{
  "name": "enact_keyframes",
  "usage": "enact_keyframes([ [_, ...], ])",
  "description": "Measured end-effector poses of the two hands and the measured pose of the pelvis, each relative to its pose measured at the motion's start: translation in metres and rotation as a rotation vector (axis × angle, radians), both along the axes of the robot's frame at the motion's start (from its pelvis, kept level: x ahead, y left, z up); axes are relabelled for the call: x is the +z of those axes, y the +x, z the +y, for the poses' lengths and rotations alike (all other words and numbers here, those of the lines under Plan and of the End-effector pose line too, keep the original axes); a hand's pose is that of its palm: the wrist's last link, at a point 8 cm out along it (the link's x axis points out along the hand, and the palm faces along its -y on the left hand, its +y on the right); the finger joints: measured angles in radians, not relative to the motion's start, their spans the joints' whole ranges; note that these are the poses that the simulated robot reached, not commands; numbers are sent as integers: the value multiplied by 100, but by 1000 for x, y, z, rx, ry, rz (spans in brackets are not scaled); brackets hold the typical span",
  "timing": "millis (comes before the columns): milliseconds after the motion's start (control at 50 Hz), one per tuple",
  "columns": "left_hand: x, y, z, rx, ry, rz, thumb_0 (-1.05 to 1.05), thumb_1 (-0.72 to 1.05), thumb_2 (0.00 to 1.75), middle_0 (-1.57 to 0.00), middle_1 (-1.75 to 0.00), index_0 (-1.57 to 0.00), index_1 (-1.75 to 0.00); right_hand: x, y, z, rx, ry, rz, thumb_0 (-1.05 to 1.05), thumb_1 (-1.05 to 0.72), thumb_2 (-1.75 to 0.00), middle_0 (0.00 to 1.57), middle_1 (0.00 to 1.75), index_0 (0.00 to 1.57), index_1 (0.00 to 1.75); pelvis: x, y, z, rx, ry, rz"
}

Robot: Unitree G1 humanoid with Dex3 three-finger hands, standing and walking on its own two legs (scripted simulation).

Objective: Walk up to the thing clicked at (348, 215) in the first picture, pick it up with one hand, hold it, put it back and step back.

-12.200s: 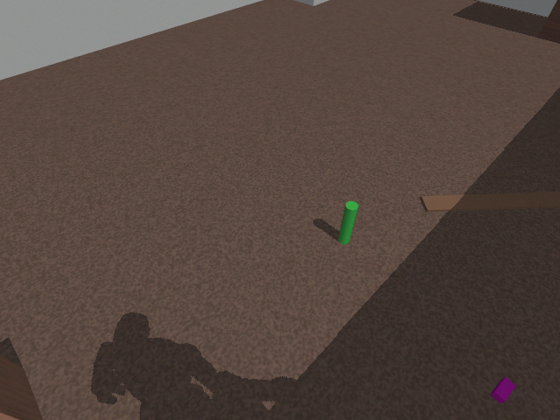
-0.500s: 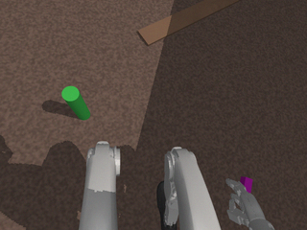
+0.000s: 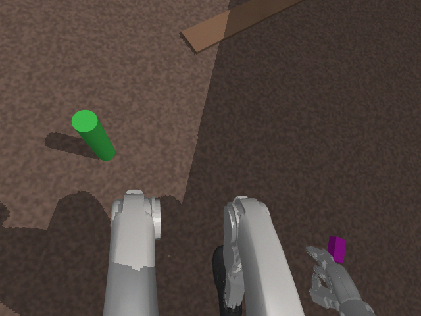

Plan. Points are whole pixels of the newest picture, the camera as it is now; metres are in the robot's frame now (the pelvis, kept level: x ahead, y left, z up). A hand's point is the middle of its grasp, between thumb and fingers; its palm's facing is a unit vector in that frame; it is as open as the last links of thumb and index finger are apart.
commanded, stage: approach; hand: left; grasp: from the side
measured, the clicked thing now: (97, 139) +0.48 +0.28 -0.28
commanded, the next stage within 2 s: close in in 0.52 s
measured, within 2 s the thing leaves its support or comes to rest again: neither
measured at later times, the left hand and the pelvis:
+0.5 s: hand (12, 146) +0.40 +0.41 -0.16, palm faces +0.30 -0.95 +0.03, open 17.7 cm; pelvis +0.00 +0.01 -0.07, yaw -5 degrees
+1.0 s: hand (71, 155) +0.42 +0.32 -0.24, palm faces +0.31 -0.95 +0.00, open 17.7 cm; pelvis -0.01 +0.01 -0.11, yaw -8 degrees
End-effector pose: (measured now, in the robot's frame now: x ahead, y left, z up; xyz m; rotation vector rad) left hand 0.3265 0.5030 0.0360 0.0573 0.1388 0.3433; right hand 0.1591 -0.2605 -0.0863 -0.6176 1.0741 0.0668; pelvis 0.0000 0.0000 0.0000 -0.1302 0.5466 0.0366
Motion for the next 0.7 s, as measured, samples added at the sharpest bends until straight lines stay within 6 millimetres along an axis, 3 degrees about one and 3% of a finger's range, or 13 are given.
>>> enact_keyframes([
  [120, -6, 2, 4, 2, -2, -5, -2, -59, 5, -7, -5, -4, -7, -2, -3, -1, 7, -13, 0, 1, -91, -90, 20, 30, 21, 30, -6, -1, 1, -5, -8, -9],
  [200, -23, 6, 3, 7, -15, -45, -2, -60, 3, -8, -5, -5, -7, -7, -4, -1, 31, -23, 8, 1, -90, -90, 20, 30, 21, 30, -15, -2, 2, -13, -13, -15],
  [280, -60, 14, -5, 5, -43, -82, -2, -60, 1, -8, -4, -6, -7, -16, -4, 0, 68, -40, 20, 1, -90, -90, 20, 30, 21, 30, -30, -3, 3, -24, -21, -34],
  [420, -158, 33, -35, -13, -116, -58, -2, -61, 1, -8, -5, -6, -7, -35, -3, 6, 133, -97, 67, 1, -90, -90, 20, 30, 21, 30, -60, -3, 5, -50, -47, -89],
  [480, -190, 40, -47, -29, -113, -48, -2, -61, 1, -9, -5, -7, -8, -42, -6, 8, 153, -129, 108, 1, -90, -90, 20, 30, 21, 30, -71, -2, 7, -59, -59, -116],
  [700, -243, 56, -95, -144, -91, -23, -2, -61, 2, -9, -9, -7, -11, -59, -13, 14, 188, -173, 169, 1, -92, -91, 20, 30, 21, 30, -93, -3, 13, -81, -95, -186],
])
